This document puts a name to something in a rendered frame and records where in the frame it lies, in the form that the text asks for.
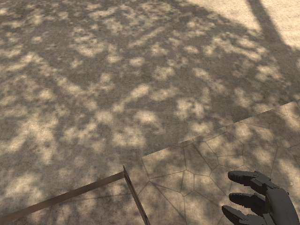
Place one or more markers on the robot right hand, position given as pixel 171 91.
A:
pixel 275 209

